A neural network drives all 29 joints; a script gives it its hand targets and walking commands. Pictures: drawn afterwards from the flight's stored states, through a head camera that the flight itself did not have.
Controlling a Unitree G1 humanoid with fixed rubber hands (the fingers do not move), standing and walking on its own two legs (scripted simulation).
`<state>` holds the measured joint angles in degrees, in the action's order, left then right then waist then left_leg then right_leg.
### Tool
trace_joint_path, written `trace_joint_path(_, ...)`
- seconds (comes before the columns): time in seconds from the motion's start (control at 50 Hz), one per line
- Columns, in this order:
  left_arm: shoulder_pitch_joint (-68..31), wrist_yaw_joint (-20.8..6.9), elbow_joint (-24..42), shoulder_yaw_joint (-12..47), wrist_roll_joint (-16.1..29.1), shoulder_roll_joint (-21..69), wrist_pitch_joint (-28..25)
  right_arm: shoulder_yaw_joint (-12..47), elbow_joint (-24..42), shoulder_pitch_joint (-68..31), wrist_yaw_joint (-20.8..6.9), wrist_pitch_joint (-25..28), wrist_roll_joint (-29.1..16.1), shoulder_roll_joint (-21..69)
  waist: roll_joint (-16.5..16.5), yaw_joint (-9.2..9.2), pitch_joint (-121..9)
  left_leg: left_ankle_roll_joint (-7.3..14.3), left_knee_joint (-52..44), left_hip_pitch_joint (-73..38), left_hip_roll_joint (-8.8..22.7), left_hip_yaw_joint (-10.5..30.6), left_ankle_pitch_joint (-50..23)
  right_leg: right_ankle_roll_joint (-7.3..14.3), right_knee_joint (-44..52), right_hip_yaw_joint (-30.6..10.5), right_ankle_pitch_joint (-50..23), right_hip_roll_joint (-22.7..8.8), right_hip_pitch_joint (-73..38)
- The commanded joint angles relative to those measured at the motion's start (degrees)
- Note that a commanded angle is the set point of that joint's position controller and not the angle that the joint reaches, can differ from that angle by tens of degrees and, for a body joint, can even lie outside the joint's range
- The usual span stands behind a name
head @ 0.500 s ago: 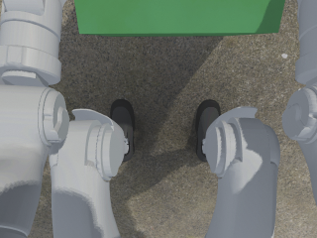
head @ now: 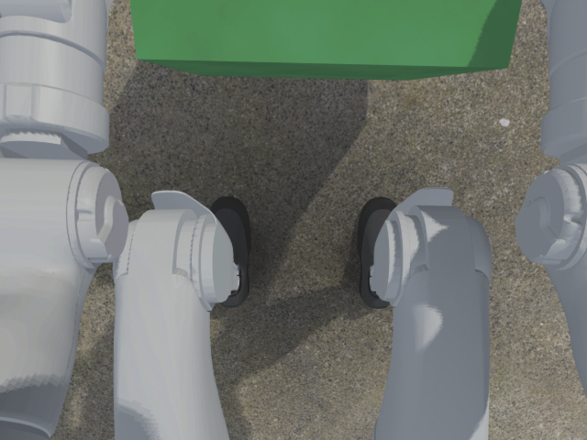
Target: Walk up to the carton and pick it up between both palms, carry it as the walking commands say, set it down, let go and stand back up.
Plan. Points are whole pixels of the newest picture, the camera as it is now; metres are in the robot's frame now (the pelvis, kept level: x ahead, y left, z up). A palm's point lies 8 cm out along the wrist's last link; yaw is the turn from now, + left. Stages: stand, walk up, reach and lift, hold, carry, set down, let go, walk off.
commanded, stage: reach and lift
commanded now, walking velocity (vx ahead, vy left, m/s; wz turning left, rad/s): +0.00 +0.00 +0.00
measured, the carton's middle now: out of the picture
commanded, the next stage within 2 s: none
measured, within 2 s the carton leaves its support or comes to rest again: neither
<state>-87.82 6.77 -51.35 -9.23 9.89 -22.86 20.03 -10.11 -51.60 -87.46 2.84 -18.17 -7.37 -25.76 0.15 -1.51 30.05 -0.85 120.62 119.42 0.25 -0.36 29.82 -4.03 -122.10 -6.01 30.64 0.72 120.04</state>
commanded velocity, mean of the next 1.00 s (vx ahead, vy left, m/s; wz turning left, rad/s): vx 0.00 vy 0.00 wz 0.00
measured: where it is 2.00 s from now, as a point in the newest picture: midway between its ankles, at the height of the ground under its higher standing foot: (304, 270)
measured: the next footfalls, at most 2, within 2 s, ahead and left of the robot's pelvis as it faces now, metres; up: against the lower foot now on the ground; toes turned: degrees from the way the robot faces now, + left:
none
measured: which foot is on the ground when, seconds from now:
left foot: down 0.00-1.00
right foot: down 0.00-1.00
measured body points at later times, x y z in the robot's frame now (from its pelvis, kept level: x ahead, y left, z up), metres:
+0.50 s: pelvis -0.01 -0.01 +0.04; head +0.35 -0.03 +0.31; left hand +0.59 +0.17 -0.06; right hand +0.57 -0.22 -0.07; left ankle +0.14 +0.13 -0.36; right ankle +0.13 -0.14 -0.36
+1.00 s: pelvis -0.02 -0.01 +0.09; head +0.32 -0.03 +0.38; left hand +0.57 +0.16 +0.02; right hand +0.54 -0.22 +0.00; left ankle +0.14 +0.13 -0.36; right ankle +0.13 -0.14 -0.36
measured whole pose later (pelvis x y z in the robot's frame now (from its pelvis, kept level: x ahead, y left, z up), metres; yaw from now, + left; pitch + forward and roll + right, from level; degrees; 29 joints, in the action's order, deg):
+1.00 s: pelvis -0.02 -0.01 +0.09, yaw -1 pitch +21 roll +3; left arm -80.8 3.9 -45.8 -15.8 6.9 -21.4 23.9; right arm -14.7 -41.9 -79.2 4.7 -24.7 -1.6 -18.6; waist -0.3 -1.5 29.9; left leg -1.5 103.7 97.5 0.3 -0.4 27.5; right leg -3.2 -105.8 -5.9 28.0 1.4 99.1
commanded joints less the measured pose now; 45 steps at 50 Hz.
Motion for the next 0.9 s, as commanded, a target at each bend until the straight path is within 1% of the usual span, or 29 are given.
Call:
trace_joint_path(0.0, -43.0, -15.4, 23.3, 16.3, 6.2, 56.9, -2.9, 20.1, 19.4, -41.1, -17.9, 0.1, -7.8, 55.7, -2.6, 0.83, -119.1, 0.9, -12.0, -47.2, -6.9, -4.9, -16.9, 2.9, 13.5, 13.0, -13.8, 3.8, -34.6)
trace_joint_path(0.02, -40.9, -15.8, 19.7, 15.1, 5.0, 57.8, -2.4, 18.4, 16.9, -39.2, -17.8, 0.0, -6.7, 54.2, -1.6, -0.05, -114.9, 0.6, -12.1, -44.9, -6.5, -5.1, -14.6, 3.4, 14.0, 12.8, -12.2, 3.8, -33.3)
trace_joint_path(0.04, -41.7, -16.3, 20.3, 14.6, 4.9, 58.3, -2.5, 18.5, 16.6, -39.5, -18.1, -0.2, -6.4, 55.2, -2.0, 0.80, -113.6, 0.8, -12.6, -43.3, -6.6, -5.0, -13.9, 3.3, 14.3, 12.7, -11.6, 3.8, -33.2)
trace_joint_path(0.06, -40.3, -16.6, 17.5, 13.6, 4.6, 58.9, -2.2, 17.2, 12.8, -36.4, -18.4, -0.8, -5.0, 56.1, -3.2, -0.32, -110.3, 0.9, -12.9, -41.5, -6.3, -5.0, -11.5, 3.4, 14.8, 13.0, -9.4, 3.5, -32.4)
trace_joint_path(0.1, -40.5, -17.2, 18.5, 13.5, 3.5, 59.7, -1.8, 17.0, 13.8, -35.7, -19.0, -1.2, -5.1, 58.6, -1.8, 1.31, -113.0, 0.7, -13.0, -42.5, -6.4, -5.4, -12.6, 3.4, 15.2, 12.6, -10.7, 3.7, -33.1)
trace_joint_path(0.12, -40.8, -17.6, 19.6, 14.2, 3.9, 59.7, -2.0, 17.0, 12.8, -35.1, -19.1, -1.2, -5.1, 59.5, -2.3, 0.58, -113.3, 0.8, -13.1, -41.4, -6.5, -5.4, -12.9, 3.2, 15.1, 12.9, -11.6, 3.7, -34.1)
trace_joint_path(0.14, -39.7, -18.0, 19.2, 14.1, 3.9, 60.8, -1.4, 17.4, 16.0, -37.2, -18.8, -1.3, -4.6, 58.6, -3.1, -0.52, -118.0, 0.9, -13.2, -43.2, -6.8, -5.3, -13.6, 3.1, 15.5, 13.1, -12.3, 4.0, -36.7)
trace_joint_path(0.16, -42.1, -18.1, 22.9, 15.0, 4.6, 60.5, -1.6, 18.3, 18.2, -37.6, -18.7, -1.5, -5.5, 61.0, -2.9, 0.82, -123.6, 0.8, -12.8, -45.3, -7.1, -6.2, -16.1, 2.9, 15.8, 12.5, -15.0, 4.2, -40.5)
trace_joint_path(0.18, -42.4, -18.2, 25.6, 15.6, 5.4, 59.7, -1.6, 19.3, 20.0, -37.5, -18.5, -1.8, -6.0, 60.8, -4.8, 0.72, -128.6, 1.0, -13.1, -46.3, -7.4, -6.2, -18.0, 2.5, 15.6, 12.5, -17.6, 4.3, -44.9)
trace_joint_path(0.2, -42.5, -18.4, 24.0, 15.9, 5.6, 61.1, -1.1, 19.3, 20.2, -38.3, -18.3, -1.9, -6.3, 60.4, -4.0, 0.19, -128.7, 0.8, -13.3, -45.4, -7.3, -6.2, -18.1, 2.6, 15.9, 12.3, -17.9, 4.3, -44.7)
trace_joint_path(0.26, -40.4, -18.1, 26.3, 15.9, 5.4, 61.1, -0.3, 21.4, 26.5, -40.5, -18.0, -2.1, -7.3, 60.5, -4.5, 1.54, -134.4, 1.1, -14.7, -50.2, -8.0, -5.9, -20.8, 2.3, 17.0, 12.4, -19.8, 5.0, -46.7)
trace_joint_path(0.3, -40.2, -17.9, 27.0, 15.4, 4.7, 61.5, -0.2, 20.9, 26.4, -40.6, -17.9, -2.1, -7.7, 60.8, -3.1, 2.32, -133.8, 1.0, -15.8, -49.5, -8.3, -5.6, -20.9, 2.3, 17.7, 12.1, -19.6, 5.3, -45.9)
trace_joint_path(0.32, -38.9, -17.8, 25.0, 15.2, 4.2, 61.4, 0.0, 20.3, 25.2, -39.0, -18.0, -2.3, -6.7, 60.6, -4.4, 1.77, -130.1, 1.3, -16.5, -47.9, -8.1, -5.1, -19.3, 2.4, 18.2, 12.1, -18.5, 5.4, -44.7)
trace_joint_path(0.4, -38.4, -18.6, 22.5, 14.0, 2.8, 63.7, 0.3, 18.4, 21.7, -37.2, -18.7, -2.5, -4.9, 61.4, -3.1, 1.67, -126.2, 0.9, -18.9, -46.9, -7.6, -4.7, -14.6, 2.8, 20.5, 12.4, -13.2, 5.2, -41.8)
trace_joint_path(0.46, -37.1, -18.9, 22.2, 14.1, 3.0, 65.4, 0.7, 18.9, 24.9, -38.3, -18.7, -2.3, -4.5, 60.6, -2.5, 0.73, -130.2, 0.7, -19.6, -50.3, -8.1, -4.4, -18.2, 2.9, 21.7, 12.2, -16.4, 5.4, -44.5)
trace_joint_path(0.48, -34.3, -18.9, 20.3, 13.5, 2.7, 65.9, 0.9, 20.0, 25.0, -38.6, -18.8, -2.2, -5.0, 61.4, -2.6, 2.17, -131.5, 0.8, -19.4, -50.7, -8.2, -4.4, -19.4, 2.6, 21.9, 11.7, -16.1, 5.3, -44.0)
trace_joint_path(0.54, -36.1, -18.9, 24.6, 14.6, 3.2, 65.9, 0.8, 19.9, 25.5, -36.3, -18.9, -2.7, -4.9, 61.8, -2.6, 1.05, -134.8, 0.6, -20.8, -52.2, -8.5, -4.3, -21.0, 2.6, 22.8, 12.1, -19.0, 5.8, -47.6)
trace_joint_path(0.56, -36.5, -18.8, 26.9, 15.8, 3.5, 65.7, 0.8, 19.9, 26.0, -35.3, -18.9, -2.8, -5.3, 63.0, -1.3, 1.71, -138.8, 0.4, -20.8, -55.8, -8.4, -4.1, -22.8, 2.8, 22.6, 11.9, -20.6, 6.1, -47.6)
trace_joint_path(0.58, -33.5, -18.9, 24.9, 14.8, 3.0, 67.0, 1.3, 20.6, 28.2, -36.2, -18.8, -2.8, -5.0, 62.4, -2.6, 1.18, -138.4, 0.5, -21.7, -56.5, -8.7, -3.8, -23.5, 2.5, 23.5, 12.4, -20.3, 6.3, -48.6)
trace_joint_path(0.6, -32.3, -18.7, 23.1, 15.2, 2.4, 67.7, 1.5, 20.1, 27.1, -36.6, -19.0, -2.7, -4.8, 61.9, -1.6, 1.00, -136.1, 0.3, -22.3, -56.3, -8.5, -3.4, -22.7, 2.6, 23.5, 12.5, -19.2, 6.2, -46.3)
trace_joint_path(0.62, -34.1, -18.7, 26.1, 15.8, 2.8, 67.2, 1.4, 20.6, 27.3, -35.1, -19.2, -2.9, -5.1, 63.0, -1.6, 2.16, -138.6, 0.1, -22.8, -58.3, -8.6, -3.9, -24.1, 2.6, 24.5, 12.1, -20.6, 6.3, -48.0)
trace_joint_path(0.68, -32.9, -19.0, 24.9, 14.2, 1.8, 67.7, 1.5, 20.5, 26.7, -34.0, -19.2, -3.2, -4.7, 63.4, -1.3, 2.65, -136.4, 0.2, -23.5, -56.3, -8.7, -4.5, -22.9, 2.5, 26.0, 11.2, -19.6, 6.4, -49.7)
trace_joint_path(0.72, -33.2, -19.2, 26.3, 15.0, 2.3, 67.5, 1.8, 21.1, 29.5, -35.3, -19.1, -3.4, -4.3, 62.8, -3.6, 1.70, -139.9, 0.4, -24.2, -57.3, -8.9, -4.0, -22.3, 2.3, 26.5, 11.6, -20.2, 6.6, -52.8)
trace_joint_path(0.76, -30.9, -19.4, 24.7, 15.7, 2.5, 69.3, 1.9, 21.4, 29.2, -35.2, -18.9, -3.0, -4.8, 62.9, -1.1, 1.74, -139.0, 0.0, -24.9, -58.0, -9.1, -3.9, -23.5, 2.3, 26.9, 11.5, -20.6, 6.5, -52.1)
trace_joint_path(0.78, -32.4, -19.1, 26.7, 16.2, 2.7, 68.9, 1.7, 21.9, 31.1, -36.3, -19.0, -3.0, -5.4, 63.4, -1.7, 2.44, -141.1, 0.3, -25.4, -59.8, -9.1, -3.8, -23.4, 2.4, 27.4, 11.3, -20.7, 6.8, -53.4)
trace_joint_path(0.8, -32.1, -19.2, 24.2, 14.9, 2.0, 67.9, 1.9, 21.4, 27.2, -35.1, -19.1, -3.4, -4.7, 63.8, -3.2, 1.97, -136.2, 0.3, -26.0, -56.9, -8.7, -3.6, -20.3, 2.1, 27.8, 11.8, -17.3, 6.5, -51.1)
trace_joint_path(0.82, -32.2, -19.2, 26.9, 15.1, 2.0, 68.5, 1.8, 22.0, 28.8, -33.7, -19.3, -3.7, -5.4, 65.2, -2.5, 3.77, -138.9, 0.4, -26.7, -58.7, -9.1, -4.4, -21.3, 2.1, 28.7, 11.0, -18.6, 6.6, -54.2)
trace_joint_path(0.86, -31.4, -19.5, 25.1, 14.4, 1.4, 68.4, 2.3, 21.9, 29.5, -36.3, -19.3, -3.6, -5.3, 64.1, -2.2, 4.04, -137.7, 0.4, -27.7, -60.0, -8.9, -4.2, -20.3, 2.1, 29.6, 11.2, -16.5, 6.6, -52.9)
trace_joint_path(0.88, -32.8, -19.6, 25.9, 14.8, 1.4, 68.3, 2.4, 21.1, 28.2, -34.7, -19.4, -3.9, -4.8, 64.7, -1.7, 3.10, -135.9, 0.4, -28.1, -59.7, -8.7, -4.1, -19.3, 2.3, 30.2, 11.1, -15.7, 6.5, -52.5)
